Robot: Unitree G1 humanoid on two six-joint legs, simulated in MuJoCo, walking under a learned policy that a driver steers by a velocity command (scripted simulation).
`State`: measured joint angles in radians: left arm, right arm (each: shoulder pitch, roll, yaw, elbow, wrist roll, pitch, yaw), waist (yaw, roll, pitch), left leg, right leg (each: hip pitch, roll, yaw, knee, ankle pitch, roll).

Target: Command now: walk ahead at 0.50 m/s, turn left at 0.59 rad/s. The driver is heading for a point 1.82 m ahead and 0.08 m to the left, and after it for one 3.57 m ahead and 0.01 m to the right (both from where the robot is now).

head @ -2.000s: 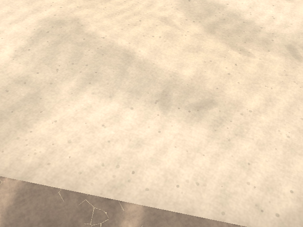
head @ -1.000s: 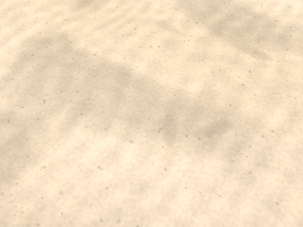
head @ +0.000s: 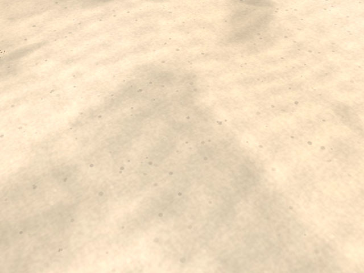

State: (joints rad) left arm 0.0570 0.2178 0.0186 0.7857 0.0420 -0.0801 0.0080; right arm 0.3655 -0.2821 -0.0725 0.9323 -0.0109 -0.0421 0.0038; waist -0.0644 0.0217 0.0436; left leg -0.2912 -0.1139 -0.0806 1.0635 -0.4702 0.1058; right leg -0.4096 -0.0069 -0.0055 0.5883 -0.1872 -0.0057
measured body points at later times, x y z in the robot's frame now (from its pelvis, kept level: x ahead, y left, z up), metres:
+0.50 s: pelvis +0.23 +0.08 +0.01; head +0.26 +0.11 +0.45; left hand +0.19 +0.34 -0.14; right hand +0.46 -0.12 -0.10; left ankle +0.26 +0.16 -0.72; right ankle +0.16 -0.09 -0.63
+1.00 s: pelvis +0.51 +0.13 +0.00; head +0.54 +0.14 +0.45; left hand +0.59 +0.42 -0.11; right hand +0.55 -0.12 -0.15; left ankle +0.28 +0.16 -0.67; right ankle +0.62 +0.09 -0.73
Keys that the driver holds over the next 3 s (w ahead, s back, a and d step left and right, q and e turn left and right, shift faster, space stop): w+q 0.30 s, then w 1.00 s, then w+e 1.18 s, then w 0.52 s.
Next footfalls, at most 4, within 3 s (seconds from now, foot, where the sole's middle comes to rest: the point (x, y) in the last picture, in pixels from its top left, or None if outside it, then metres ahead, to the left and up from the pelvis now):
0.38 left None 0.30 0.17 -0.76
0.94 right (157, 225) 0.66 0.10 -0.76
1.48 left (91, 184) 0.87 0.38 -0.76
2.04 right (133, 130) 1.15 0.21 -0.76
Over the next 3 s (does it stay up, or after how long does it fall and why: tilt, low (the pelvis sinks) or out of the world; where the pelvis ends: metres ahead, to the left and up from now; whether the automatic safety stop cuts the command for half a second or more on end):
stays up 1.51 0.16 0.02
